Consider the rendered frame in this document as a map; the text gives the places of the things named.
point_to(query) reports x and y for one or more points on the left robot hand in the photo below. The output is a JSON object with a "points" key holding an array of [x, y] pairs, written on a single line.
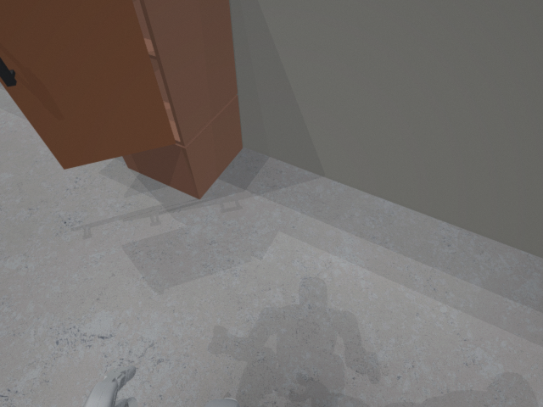
{"points": [[104, 393]]}

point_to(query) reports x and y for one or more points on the cupboard door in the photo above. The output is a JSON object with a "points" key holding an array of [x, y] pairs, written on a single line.
{"points": [[84, 78]]}

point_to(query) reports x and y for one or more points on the handle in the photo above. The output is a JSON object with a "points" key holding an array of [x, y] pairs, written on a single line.
{"points": [[7, 75]]}

